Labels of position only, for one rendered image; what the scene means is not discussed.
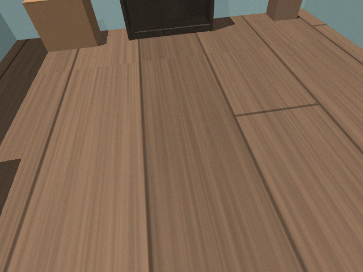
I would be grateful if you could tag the bookshelf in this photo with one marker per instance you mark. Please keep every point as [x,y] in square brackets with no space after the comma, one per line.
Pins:
[156,18]

